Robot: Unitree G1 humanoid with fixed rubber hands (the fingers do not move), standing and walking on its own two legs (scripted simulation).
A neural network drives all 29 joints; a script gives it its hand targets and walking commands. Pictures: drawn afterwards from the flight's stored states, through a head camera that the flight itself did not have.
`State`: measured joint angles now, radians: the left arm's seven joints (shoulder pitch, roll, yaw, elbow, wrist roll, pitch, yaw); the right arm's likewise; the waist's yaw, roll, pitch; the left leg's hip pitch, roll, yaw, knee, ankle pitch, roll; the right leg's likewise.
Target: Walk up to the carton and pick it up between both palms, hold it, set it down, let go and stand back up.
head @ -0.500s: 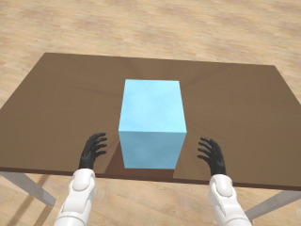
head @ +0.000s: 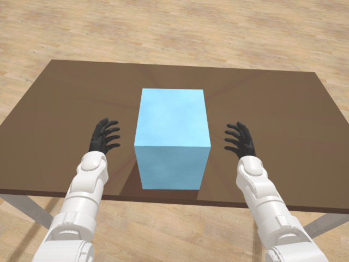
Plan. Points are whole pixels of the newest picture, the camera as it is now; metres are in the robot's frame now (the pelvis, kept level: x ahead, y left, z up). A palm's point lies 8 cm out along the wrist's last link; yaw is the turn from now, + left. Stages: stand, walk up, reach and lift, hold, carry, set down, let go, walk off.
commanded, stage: reach and lift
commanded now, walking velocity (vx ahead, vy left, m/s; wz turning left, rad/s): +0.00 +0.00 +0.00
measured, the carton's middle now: (171, 140) +0.43 +0.04 -0.02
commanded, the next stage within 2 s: none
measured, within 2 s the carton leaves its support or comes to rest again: neither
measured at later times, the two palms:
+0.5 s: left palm (98, 102) +0.43 +0.22 +0.12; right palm (251, 104) +0.45 -0.15 +0.13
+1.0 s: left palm (109, 107) +0.45 +0.20 +0.09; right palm (244, 111) +0.46 -0.14 +0.10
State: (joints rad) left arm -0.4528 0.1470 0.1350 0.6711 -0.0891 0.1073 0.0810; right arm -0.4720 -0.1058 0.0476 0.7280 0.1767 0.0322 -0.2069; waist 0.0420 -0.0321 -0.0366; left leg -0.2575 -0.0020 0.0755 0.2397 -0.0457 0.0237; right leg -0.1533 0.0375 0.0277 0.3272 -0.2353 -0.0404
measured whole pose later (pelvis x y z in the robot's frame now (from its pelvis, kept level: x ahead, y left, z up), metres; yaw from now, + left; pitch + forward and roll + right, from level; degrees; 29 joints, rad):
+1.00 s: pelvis -0.01 +0.01 +0.00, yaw -2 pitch +17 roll +0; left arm -0.99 0.23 0.22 1.13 -0.08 0.10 0.09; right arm -1.02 -0.16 -0.03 1.09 0.15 0.13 -0.17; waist 0.03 0.01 -0.15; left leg -0.49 0.02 0.09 0.15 0.05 0.02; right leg -0.40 0.06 0.05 0.25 -0.14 -0.03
